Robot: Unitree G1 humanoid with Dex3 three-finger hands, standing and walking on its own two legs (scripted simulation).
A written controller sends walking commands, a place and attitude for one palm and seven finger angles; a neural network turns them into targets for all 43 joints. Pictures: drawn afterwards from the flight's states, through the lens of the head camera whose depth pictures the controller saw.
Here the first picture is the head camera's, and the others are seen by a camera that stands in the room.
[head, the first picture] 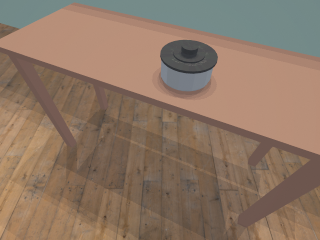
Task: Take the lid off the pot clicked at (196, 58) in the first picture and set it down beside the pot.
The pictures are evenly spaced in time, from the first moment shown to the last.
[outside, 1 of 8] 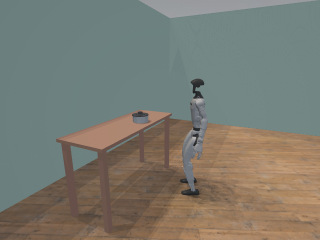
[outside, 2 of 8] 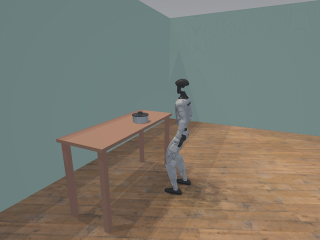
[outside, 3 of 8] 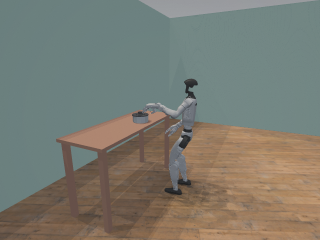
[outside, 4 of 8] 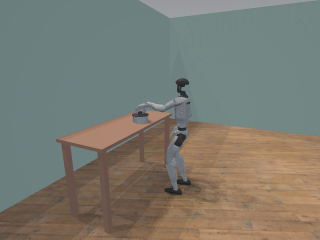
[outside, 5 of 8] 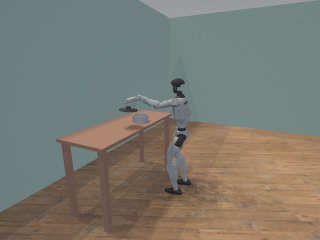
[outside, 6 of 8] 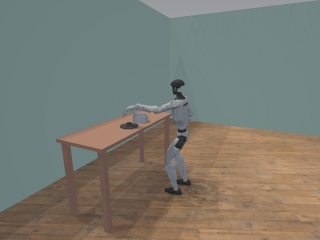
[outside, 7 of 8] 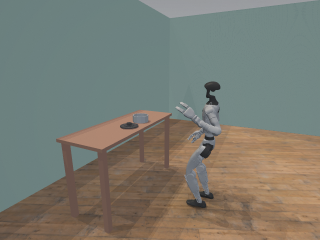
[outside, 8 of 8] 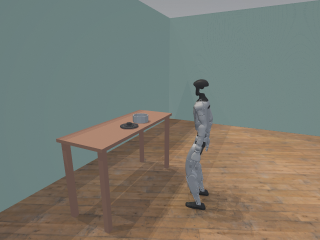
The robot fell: no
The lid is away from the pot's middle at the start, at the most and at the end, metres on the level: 0.00 0.25 0.24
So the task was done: yes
